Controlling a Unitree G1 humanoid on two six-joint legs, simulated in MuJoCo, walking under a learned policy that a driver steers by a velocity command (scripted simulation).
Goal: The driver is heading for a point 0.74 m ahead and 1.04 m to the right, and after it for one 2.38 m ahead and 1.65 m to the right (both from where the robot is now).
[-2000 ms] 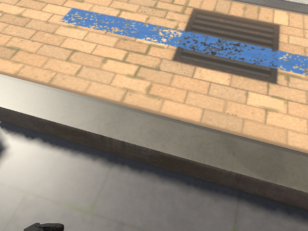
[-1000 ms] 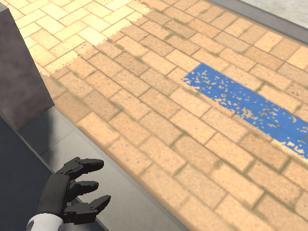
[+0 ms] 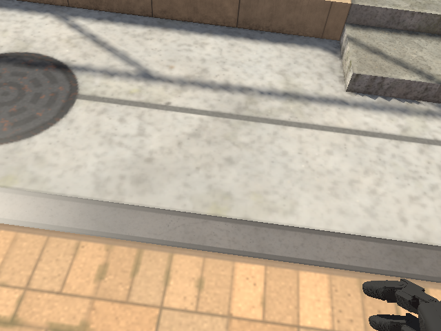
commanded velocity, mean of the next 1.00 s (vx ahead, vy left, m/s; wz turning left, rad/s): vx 0.17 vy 0.00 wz -1.00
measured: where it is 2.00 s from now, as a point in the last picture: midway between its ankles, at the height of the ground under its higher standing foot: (324, 330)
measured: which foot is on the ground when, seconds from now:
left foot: up 0.00-0.02, down 0.04-0.44, up 0.46-0.80, down 0.82-1.00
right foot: down 0.00-0.04, up 0.06-0.42, down 0.44-0.82, up 0.84-1.00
